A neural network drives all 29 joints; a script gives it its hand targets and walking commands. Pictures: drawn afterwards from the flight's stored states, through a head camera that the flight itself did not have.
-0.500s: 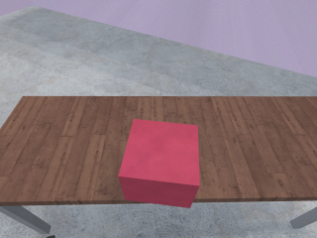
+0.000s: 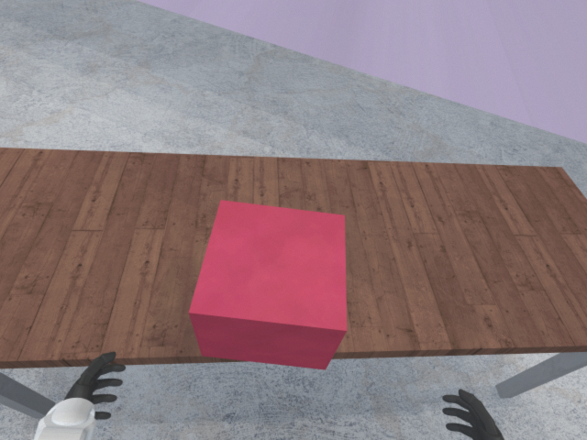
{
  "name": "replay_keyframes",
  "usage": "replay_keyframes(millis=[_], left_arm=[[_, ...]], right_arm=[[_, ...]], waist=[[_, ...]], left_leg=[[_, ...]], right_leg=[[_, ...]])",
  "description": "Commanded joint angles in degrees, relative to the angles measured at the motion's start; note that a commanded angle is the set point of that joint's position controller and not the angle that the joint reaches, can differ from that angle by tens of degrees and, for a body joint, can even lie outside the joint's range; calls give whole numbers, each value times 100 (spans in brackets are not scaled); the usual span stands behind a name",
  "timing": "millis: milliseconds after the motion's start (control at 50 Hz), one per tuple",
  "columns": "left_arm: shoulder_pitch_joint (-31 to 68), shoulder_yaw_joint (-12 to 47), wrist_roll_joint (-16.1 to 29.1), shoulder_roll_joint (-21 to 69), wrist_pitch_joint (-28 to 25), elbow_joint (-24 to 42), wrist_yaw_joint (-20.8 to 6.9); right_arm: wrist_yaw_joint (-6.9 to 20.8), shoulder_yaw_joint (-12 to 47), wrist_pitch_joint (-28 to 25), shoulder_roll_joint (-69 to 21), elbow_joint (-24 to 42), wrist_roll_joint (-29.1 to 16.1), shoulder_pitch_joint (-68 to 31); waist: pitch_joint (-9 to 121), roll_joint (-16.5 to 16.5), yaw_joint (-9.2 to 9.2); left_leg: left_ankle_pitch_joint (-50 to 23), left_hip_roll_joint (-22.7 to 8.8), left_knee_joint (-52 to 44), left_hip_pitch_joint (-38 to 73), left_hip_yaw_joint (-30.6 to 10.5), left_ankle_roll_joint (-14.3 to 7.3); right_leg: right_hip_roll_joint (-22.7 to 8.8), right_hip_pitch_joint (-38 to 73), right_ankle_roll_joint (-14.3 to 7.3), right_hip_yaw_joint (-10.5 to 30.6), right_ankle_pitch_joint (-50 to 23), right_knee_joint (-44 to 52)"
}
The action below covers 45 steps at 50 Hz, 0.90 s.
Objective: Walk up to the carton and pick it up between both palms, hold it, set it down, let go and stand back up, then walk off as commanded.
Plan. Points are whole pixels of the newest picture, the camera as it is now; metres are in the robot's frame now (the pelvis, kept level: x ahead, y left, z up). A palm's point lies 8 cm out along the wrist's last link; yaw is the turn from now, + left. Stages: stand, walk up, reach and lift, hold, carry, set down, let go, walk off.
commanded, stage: reach and lift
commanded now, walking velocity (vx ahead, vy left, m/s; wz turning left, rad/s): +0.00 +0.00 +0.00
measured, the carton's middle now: (273, 285) +0.38 +0.04 -0.08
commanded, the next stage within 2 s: none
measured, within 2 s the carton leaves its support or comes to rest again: neither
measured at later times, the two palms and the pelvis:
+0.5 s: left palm (84, 386) +0.20 +0.27 -0.05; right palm (454, 412) +0.19 -0.21 -0.05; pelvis +0.03 +0.02 +0.01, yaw -1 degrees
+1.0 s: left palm (73, 400) +0.18 +0.28 -0.04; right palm (428, 414) +0.18 -0.17 -0.04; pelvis +0.03 +0.02 +0.01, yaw -1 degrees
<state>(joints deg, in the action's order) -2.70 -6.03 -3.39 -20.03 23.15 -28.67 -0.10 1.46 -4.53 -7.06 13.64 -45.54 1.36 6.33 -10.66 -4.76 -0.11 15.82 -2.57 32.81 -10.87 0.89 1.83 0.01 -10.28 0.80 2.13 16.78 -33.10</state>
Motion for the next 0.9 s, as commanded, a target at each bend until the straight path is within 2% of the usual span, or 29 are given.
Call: replay_keyframes(millis=[0, 100, 240, 380, 560, 700, 880], left_arm=[[243, -369, 55, -937, -261, 692, 91], [91, -305, 249, -802, -659, 885, 93], [-184, -129, 483, -516, -1163, 791, -11], [-370, -141, 550, -322, -1687, 660, -135], [-524, -168, 647, -286, -2412, 636, -322], [-700, -28, 884, -316, -3049, 672, -453], [-832, 233, 1215, -402, -3724, 623, -517]], right_arm=[[-59, -176, -180, 892, 872, -85, -227], [-102, -197, -310, 715, 1140, -107, 88], [-196, -216, -601, 655, 1121, -110, 243], [-283, -86, -894, 531, 1072, -199, 242], [-416, 92, -1269, 118, 1262, -379, 430], [-509, 159, -1531, -183, 1540, -452, 653], [-626, 171, -1815, -501, 1806, -515, 753]], waist=[[1028, 664, -113], [1194, 639, -100], [1252, 506, -21], [1151, 490, -82], [1007, 623, -155], [858, 722, -158], [729, 677, -210]], left_leg=[[-471, 446, -786, 326, 673, -11], [-987, 430, -908, 632, 671, 48], [-1699, 410, -1009, 1049, 609, 153], [-2215, 411, -1218, 1225, 544, 243], [-2233, 432, -1311, 1198, 523, 280], [-2081, 394, -1286, 1142, 486, 273], [-1734, 331, -1234, 921, 458, 246]], right_leg=[[62, 38, -77, -363, -749, 911], [120, 78, -79, -370, -1038, 1049], [234, 170, -105, -395, -1363, 1287], [286, 491, -113, -336, -1607, 1546], [208, 741, -101, -196, -1685, 1738], [141, 739, -117, -121, -1563, 1791], [132, 643, -165, -101, -998, 1716]])
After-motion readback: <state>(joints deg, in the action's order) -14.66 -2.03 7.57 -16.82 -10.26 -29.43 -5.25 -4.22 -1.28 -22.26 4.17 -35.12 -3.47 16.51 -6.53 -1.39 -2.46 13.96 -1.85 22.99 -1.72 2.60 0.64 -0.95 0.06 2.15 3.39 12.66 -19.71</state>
